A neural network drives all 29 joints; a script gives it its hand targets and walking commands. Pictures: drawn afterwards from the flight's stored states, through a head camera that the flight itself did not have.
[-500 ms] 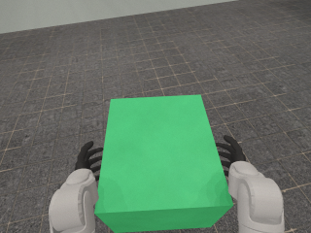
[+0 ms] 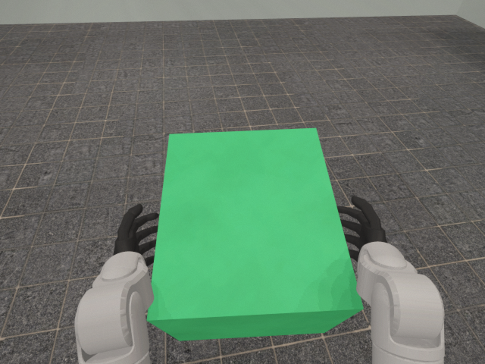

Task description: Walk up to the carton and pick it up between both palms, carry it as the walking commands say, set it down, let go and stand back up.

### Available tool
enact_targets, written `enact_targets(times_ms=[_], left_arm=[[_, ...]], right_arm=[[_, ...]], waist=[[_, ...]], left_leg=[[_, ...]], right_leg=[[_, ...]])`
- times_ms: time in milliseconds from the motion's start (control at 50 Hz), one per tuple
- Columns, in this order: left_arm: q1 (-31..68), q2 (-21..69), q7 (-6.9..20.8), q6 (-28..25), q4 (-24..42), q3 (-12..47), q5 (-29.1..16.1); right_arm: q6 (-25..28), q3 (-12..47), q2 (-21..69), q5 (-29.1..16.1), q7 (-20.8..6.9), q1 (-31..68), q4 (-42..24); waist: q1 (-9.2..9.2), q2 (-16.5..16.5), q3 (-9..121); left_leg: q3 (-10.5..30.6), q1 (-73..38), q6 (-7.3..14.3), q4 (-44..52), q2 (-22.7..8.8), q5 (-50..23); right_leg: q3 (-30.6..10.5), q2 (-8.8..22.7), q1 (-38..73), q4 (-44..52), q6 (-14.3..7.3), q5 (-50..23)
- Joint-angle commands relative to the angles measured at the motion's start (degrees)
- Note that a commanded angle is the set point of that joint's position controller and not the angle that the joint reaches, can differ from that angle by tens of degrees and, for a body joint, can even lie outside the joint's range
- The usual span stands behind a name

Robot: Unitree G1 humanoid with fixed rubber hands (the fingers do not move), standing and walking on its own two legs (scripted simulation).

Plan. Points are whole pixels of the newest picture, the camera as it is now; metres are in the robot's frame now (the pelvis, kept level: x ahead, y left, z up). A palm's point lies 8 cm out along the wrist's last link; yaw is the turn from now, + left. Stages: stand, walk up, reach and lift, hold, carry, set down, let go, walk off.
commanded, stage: carry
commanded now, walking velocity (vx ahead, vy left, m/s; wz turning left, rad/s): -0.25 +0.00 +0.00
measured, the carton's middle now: (247, 234) +0.33 +0.01 +0.04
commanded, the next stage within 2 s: none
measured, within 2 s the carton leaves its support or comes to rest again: neither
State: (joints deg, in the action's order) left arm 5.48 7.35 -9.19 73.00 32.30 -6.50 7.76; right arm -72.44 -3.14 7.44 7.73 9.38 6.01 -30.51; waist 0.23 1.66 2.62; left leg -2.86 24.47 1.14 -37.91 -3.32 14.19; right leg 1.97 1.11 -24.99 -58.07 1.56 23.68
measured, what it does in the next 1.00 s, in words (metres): walks backwards: right foot, then left foot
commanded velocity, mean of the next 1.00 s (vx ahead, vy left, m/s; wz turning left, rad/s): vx -0.07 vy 0.00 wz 0.00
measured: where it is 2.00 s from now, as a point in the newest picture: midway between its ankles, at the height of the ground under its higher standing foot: outside the picture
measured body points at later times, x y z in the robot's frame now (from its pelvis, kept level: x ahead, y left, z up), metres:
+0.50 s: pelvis -0.19 -0.01 -0.01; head -0.15 +0.00 +0.44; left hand +0.08 +0.17 +0.06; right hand +0.08 -0.16 +0.07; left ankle -0.22 +0.11 -0.73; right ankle -0.10 -0.13 -0.72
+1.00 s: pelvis -0.29 -0.02 +0.00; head -0.33 -0.02 +0.45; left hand -0.05 +0.16 +0.10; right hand -0.04 -0.18 +0.10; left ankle -0.22 +0.11 -0.72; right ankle -0.30 -0.15 -0.72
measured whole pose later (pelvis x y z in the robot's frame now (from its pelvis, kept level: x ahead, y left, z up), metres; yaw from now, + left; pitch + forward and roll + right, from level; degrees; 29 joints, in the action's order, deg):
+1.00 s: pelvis -0.29 -0.02 +0.00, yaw +0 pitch +0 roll -1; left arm 4.0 7.3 -9.4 75.2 26.1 -6.3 7.7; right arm -75.7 -4.5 7.3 7.7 9.2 5.4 -25.3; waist 0.2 -1.0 5.4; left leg -2.6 22.2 0.3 -34.7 -3.1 13.4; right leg 3.1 1.7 -14.7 -34.1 1.0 19.2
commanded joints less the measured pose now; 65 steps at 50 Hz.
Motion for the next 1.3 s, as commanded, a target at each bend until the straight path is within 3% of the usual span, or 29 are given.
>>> enact_targets(times_ms=[0,40,60,80,100,160,220,280,340,380,400,420,440,460,480,520,540,620,680,740,780,840,880,940,960,1080,1120,1180,1280], left_arm=[[23.09,48.64,12.91,1.72,1.21,40.31,-24.98],[22.72,48.07,13.29,2.0,-0.86,38.48,-24.16],[23.67,46.81,13.56,1.84,-1.92,37.63,-23.44],[25.38,48.03,13.82,1.66,-0.92,38.01,-24.15],[23.84,49.43,14.17,1.52,-1.32,38.01,-24.72],[29.08,52.94,15.24,-0.21,2.61,38.55,-26.15],[30.66,53.25,15.73,-1.66,5.5,38.28,-27.08],[27.52,54.08,15.11,-2.89,6.58,38.71,-27.11],[21.02,54.49,14.42,-3.32,5.01,38.48,-26.17],[20.96,55.25,13.83,-3.78,6.42,40.33,-26.75],[22.08,55.49,13.74,-4.19,7.78,41.51,-27.36],[23.82,55.96,13.56,-4.66,9.09,42.5,-27.91],[24.61,55.17,13.42,-4.54,10.38,43.06,-27.66],[26.53,54.66,13.47,-4.54,11.6,43.54,-27.85],[25.95,55.3,13.47,-4.4,11.74,43.84,-27.98],[29.71,56.87,13.74,-4.24,12.8,47.09,-29.1],[30.46,57.38,13.67,-4.19,12.44,47.48,-29.14],[31.39,51.82,13.04,-2.41,11.01,47.03,-29.17],[27.13,47.59,12.43,0.32,4.38,43.31,-26.12],[25.09,45.44,12.69,1.44,-1.94,39.59,-23.81],[23.29,44.65,12.77,2.09,-5.06,37.84,-23.19],[25.94,46.44,13.2,1.57,-4.58,37.15,-23.51],[28.24,47.87,13.36,1.06,-3.6,36.91,-23.85],[32.3,49.65,13.53,-0.09,0.29,38.38,-25.34],[31.42,49.9,13.58,-0.27,-0.9,37.84,-25.1],[32.8,53.78,14.2,-2.04,4.55,40.42,-27.56],[30.87,53.45,14.26,-2.19,3.14,39.22,-26.45],[29.71,48.31,14.69,-4.66,-9.48,33.18,-21.56],[30.67,49.57,15.05,-8.49,-9.16,34.22,-21.98]], right_arm=[[-0.86,34.95,46.42,-23.63,-14.07,22.41,-4.9],[-1.21,35.76,46.04,-23.42,-13.89,23.13,-4.52],[-1.36,36.26,46.08,-23.35,-13.88,25.51,-5.3],[-1.59,37.03,47.11,-23.84,-13.74,28.83,-6.54],[-1.56,36.69,47.66,-24.22,-13.9,29.43,-4.94],[-0.14,39.82,54.51,-26.23,-14.58,33.34,-5.25],[0.8,40.5,57.32,-26.41,-13.87,32.15,-5.51],[1.57,41.76,57.05,-27.7,-13.08,31.96,-9.64],[1.86,42.17,54.85,-28.52,-12.98,30.55,-13.31],[2.3,40.65,54.94,-28.71,-13.31,27.62,-13.25],[2.52,39.86,55.29,-28.49,-13.5,26.61,-12.99],[2.87,39.19,55.9,-28.72,-13.91,26.62,-12.55],[3.08,38.86,54.68,-28.43,-14.21,25.72,-12.29],[3.3,38.59,54.67,-28.14,-14.39,24.46,-11.58],[2.98,39.27,55.51,-27.95,-14.67,22.83,-11.27],[3.16,37.28,55.85,-26.21,-15.32,21.19,-9.14],[3.14,36.89,56.24,-26.08,-15.58,21.11,-8.3],[2.12,32.91,50.42,-23.06,-14.84,17.99,-3.68],[0.08,31.38,45.38,-21.67,-14.42,17.3,0.76],[-0.84,32.34,43.98,-21.5,-14.1,20.72,1.61],[-1.21,31.92,42.97,-20.76,-13.6,21.52,1.71],[-1.33,34.65,45.21,-22.68,-13.85,27.71,-1.24],[-1.34,35.5,47.43,-23.88,-13.99,30.45,-1.53],[-0.71,35.92,49.94,-24.75,-14.13,32.38,-2.88],[-0.56,36.35,50.01,-24.67,-13.95,32.41,-3.05],[0.82,37.58,54.05,-25.98,-14.53,32.18,-5.9],[1.23,38.01,53.56,-26.48,-14.72,33.44,-6.63],[3.68,31.49,47.61,-21.59,-15.17,32.71,5.2],[7.57,31.91,48.86,-21.37,-15.54,32.92,6.26]], waist=[[-0.3,-16.18,14.82],[-0.12,-9.18,13.95],[-0.08,3.16,11.17],[0.89,16.11,7.28],[1.62,13.65,6.12],[0.52,6.16,3.69],[-0.05,8.17,7.12],[0.44,8.99,17.41],[1.23,12.21,25.72],[0.12,10.53,29.58],[-0.27,9.25,30.49],[-0.11,0.99,31.07],[0.08,-13.58,27.88],[-0.24,-18.29,23.92],[-0.1,-13.35,22.06],[-0.59,-12.6,18.99],[-0.39,-11.65,17.72],[-0.4,-12.9,16.99],[0.44,-12.69,13.57],[0.18,-4.51,10.94],[0.05,-1.91,10.1],[-0.21,3.96,6.49],[-0.22,2.64,5.17],[-0.22,0.13,6.58],[-0.29,2.36,7.22],[-0.16,0.16,13.14],[-0.09,-0.36,13.83],[-0.07,0.26,13.23],[0.11,-0.4,14.77]], left_leg=[[13.26,-6.75,4.12,15.23,-12.45,-13.08],[10.61,-2.09,0.54,12.51,-9.11,-4.96],[5.26,4.88,-2.83,3.66,-3.32,1.19],[1.53,11.4,-4.24,-9.76,2.58,17.29],[3.93,8.91,-4.47,-24.31,2.7,20.77],[6.19,7.31,-4.14,-35.6,3.37,9.6],[5.5,12.82,-3.87,-29.9,3.38,8.7],[3.13,11.12,-3.74,-19.68,3.33,13.34],[1.32,4.17,-2.92,-5.22,3.95,16.35],[0.46,-3.44,-2.67,12.22,3.33,8.06],[0.84,-11.49,-3.42,18.54,0.21,0.89],[7.26,-20.04,-2.16,16.93,-4.01,-5.65],[18.88,-22.31,1.27,14.97,-14.13,-26.76],[21.8,-20.43,4.25,17.01,-19.12,-27.92],[17.6,-18.16,5.12,16.97,-19.14,-28.43],[12.73,-10.57,5.5,18.14,-14.87,-19.35],[10.79,-11.23,3.74,17.1,-13.12,-20.0],[10.66,-12.43,4.05,14.95,-11.4,-24.61],[11.08,-5.49,2.31,16.05,-10.39,-11.42],[7.45,-1.65,-0.21,12.36,-5.2,-7.42],[6.71,-2.65,-0.64,9.89,-4.36,-8.55],[5.2,-3.46,-1.69,10.29,-2.95,-0.68],[7.89,-1.69,-1.17,14.59,-3.63,7.84],[7.49,-2.5,-1.2,16.05,-3.15,11.24],[6.85,-3.14,-1.35,15.37,-2.48,10.03],[7.01,-6.86,-0.88,15.79,-3.39,3.37],[7.19,-5.89,-0.97,15.82,-3.64,3.54],[7.24,-6.63,-0.79,15.72,-4.16,1.01],[6.2,-8.27,-0.84,13.99,-4.55,-6.37]], right_leg=[[2.1,-1.55,7.34,25.38,0.26,-0.47],[-3.19,2.91,13.26,36.87,-0.75,-5.3],[-16.56,12.37,14.62,39.48,-3.68,-10.52],[-26.46,22.69,9.68,41.8,-9.49,-20.22],[-24.67,24.54,2.33,42.18,-12.75,-22.93],[-13.32,16.77,-2.26,42.5,-8.99,-12.39],[-11.2,13.96,10.6,37.64,-6.72,-25.52],[-14.14,14.09,25.05,31.79,-8.31,-50.63],[-16.97,14.21,29.9,28.93,-9.38,-55.87],[-13.64,12.3,29.83,24.18,-7.3,-47.89],[-10.42,11.23,23.7,23.19,-4.8,-39.62],[-8.14,9.5,13.54,21.52,-2.21,-28.04],[-4.38,5.38,2.61,16.88,0.57,-8.4],[-0.79,2.32,-4.11,13.06,1.63,4.62],[-1.4,2.61,-3.5,9.69,1.09,4.07],[-0.68,1.43,-0.93,6.75,0.97,-0.35],[0.11,1.32,-0.83,8.31,1.22,-1.36],[1.48,0.58,1.16,16.68,1.17,1.97],[1.05,1.3,10.05,28.72,0.02,-8.07],[-4.41,5.87,13.12,31.85,-1.96,-13.75],[-4.41,6.46,11.84,31.27,-1.93,-13.41],[-7.74,7.6,4.68,35.7,-2.94,-2.99],[-7.12,5.94,2.16,35.89,-3.18,5.92],[-8.13,5.33,1.2,36.66,-3.23,8.19],[-8.16,5.56,1.59,37.34,-3.23,9.25],[-6.04,4.88,5.5,34.72,-2.99,0.12],[-6.18,4.54,7.4,34.33,-3.37,-1.64],[-5.83,4.67,6.92,33.59,-3.56,-3.45],[-4.92,4.07,8.74,31.86,-3.66,-10.21]])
